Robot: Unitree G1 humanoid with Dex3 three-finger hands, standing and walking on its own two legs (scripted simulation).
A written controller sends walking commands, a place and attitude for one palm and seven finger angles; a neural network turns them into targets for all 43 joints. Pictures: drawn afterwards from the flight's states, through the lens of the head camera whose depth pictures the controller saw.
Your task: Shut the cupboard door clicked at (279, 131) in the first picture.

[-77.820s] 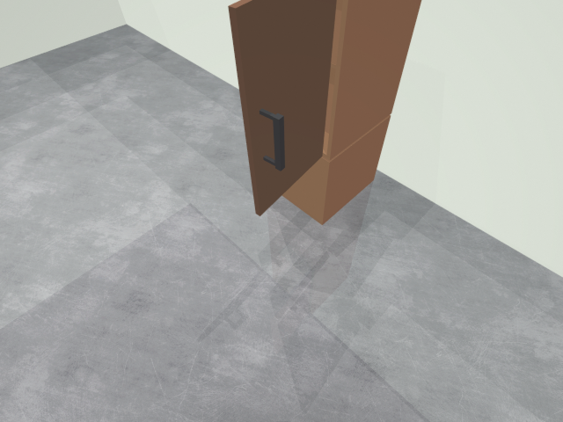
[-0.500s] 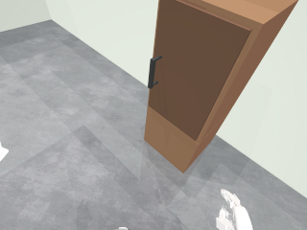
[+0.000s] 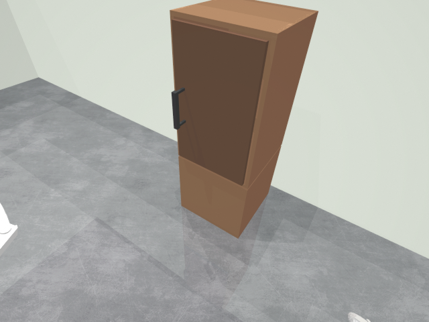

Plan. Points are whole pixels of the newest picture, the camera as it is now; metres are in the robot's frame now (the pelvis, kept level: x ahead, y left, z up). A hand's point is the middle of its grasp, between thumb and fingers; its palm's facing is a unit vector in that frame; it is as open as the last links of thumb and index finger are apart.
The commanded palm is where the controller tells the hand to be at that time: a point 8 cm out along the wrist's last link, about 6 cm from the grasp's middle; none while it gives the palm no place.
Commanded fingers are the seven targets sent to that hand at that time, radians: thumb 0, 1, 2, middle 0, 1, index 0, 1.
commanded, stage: stop stepping back and stand still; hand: left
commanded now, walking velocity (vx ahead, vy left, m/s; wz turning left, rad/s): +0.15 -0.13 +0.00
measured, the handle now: (179, 108) +0.91 +0.16 -0.05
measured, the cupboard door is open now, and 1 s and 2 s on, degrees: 0 0 0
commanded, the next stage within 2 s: let the arm hang, fingers relaxed in 1.44 s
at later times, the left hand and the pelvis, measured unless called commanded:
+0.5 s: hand out of the picture +0.11 +0.30 +0.16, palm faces +0.52 -0.79 -0.32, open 7.4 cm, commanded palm +0.03 +0.32 +0.19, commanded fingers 0.00 0.90 0.90 -0.20 -0.30 -0.20 -0.30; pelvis -0.10 +0.02 -0.01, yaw +1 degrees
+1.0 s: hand (5, 282) +0.13 +0.26 +0.16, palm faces +0.46 -0.80 -0.39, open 7.4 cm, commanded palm +0.07 +0.31 +0.19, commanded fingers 0.00 0.90 0.90 -0.20 -0.30 -0.20 -0.30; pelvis -0.06 +0.00 +0.00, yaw +2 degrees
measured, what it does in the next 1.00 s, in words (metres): steps on the spot: left foot, then right foot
